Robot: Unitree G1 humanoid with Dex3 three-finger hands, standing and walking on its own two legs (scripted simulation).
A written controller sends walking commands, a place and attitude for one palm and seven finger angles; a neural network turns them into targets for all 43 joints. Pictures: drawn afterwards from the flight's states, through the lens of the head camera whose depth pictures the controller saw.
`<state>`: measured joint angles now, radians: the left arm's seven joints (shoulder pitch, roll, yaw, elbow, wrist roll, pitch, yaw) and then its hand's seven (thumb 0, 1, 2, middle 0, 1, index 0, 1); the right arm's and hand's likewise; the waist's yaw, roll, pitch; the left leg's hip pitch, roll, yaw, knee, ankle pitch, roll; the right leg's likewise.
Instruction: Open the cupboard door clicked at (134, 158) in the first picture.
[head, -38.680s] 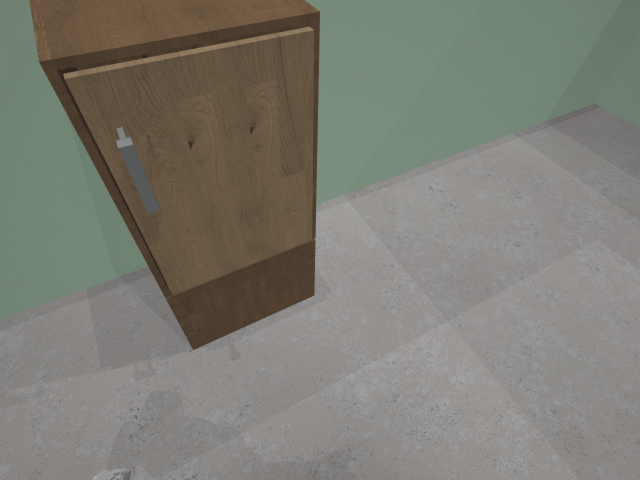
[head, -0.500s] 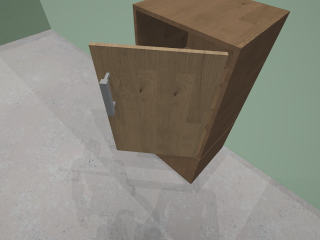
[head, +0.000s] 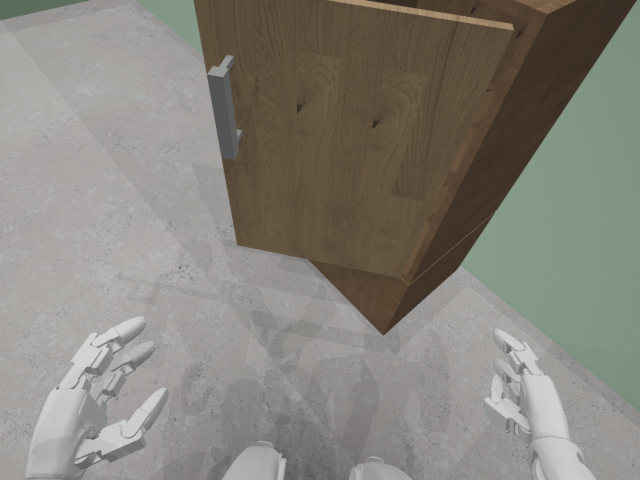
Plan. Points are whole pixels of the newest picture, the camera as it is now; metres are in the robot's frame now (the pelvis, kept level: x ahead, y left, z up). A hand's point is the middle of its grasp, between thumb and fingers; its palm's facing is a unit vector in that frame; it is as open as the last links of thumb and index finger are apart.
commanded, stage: raise the hand with hooked fingers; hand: left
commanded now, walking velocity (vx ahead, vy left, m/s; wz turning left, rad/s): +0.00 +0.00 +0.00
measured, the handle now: (229, 109) +0.62 +0.22 +0.09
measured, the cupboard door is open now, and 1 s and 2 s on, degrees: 38 38 38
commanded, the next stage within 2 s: move the hooked fingers beside the handle in 1.56 s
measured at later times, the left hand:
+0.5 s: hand (123, 331) +0.25 +0.25 +0.06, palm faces -0.04 -1.00 -0.07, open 12.3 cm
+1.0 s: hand (68, 266) +0.29 +0.31 +0.10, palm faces -0.04 -1.00 -0.07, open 14.0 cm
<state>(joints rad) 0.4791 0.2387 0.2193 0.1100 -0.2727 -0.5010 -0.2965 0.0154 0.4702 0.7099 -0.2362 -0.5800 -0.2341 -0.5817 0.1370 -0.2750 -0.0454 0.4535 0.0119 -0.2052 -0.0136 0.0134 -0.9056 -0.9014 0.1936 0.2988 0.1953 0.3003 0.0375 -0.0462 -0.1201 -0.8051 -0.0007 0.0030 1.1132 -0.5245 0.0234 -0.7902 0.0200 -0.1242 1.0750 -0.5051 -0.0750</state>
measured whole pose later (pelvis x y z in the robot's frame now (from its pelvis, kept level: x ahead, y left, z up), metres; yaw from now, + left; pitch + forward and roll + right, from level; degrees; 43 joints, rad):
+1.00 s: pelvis +0.01 +0.05 +0.03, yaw -1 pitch +10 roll -3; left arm 0.01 0.42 0.39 0.31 -0.34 -0.28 -0.51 -0.01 -0.49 0.30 -0.30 -1.20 -0.30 -1.20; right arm 0.26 -0.26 0.06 0.54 0.03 -0.21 -0.06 0.01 -0.90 -0.90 0.20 0.30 0.20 0.30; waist 0.01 0.02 -0.08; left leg -0.65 -0.03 0.03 0.92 -0.45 0.08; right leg -0.61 0.01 -0.09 0.84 -0.40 -0.01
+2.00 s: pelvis +0.01 +0.02 +0.03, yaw -1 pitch +13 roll -2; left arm -0.32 0.53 0.46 0.73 -0.33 -0.28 -0.61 -0.01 -0.50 0.30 -0.30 -1.20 -0.30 -1.20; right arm 0.28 -0.30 0.06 0.59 0.04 -0.17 -0.08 0.01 -0.90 -0.90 0.20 0.30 0.20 0.30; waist -0.04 0.01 -0.08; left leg -0.70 0.00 0.02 0.92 -0.44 0.04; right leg -0.68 0.03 -0.10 0.86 -0.40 -0.05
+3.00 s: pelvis +0.01 +0.04 +0.02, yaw -3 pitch +22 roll -4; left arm -0.91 0.72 0.49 1.23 -0.12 -0.36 -0.49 -0.01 -0.50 0.30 -0.30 -1.20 -0.30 -1.20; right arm 0.41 -0.31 0.06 0.62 0.00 0.05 -0.04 0.01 -0.90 -0.90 0.20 0.30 0.20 0.30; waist -0.19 0.02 -0.08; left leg -0.92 0.01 0.04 1.00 -0.47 0.08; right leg -0.89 0.04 -0.08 0.90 -0.39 -0.02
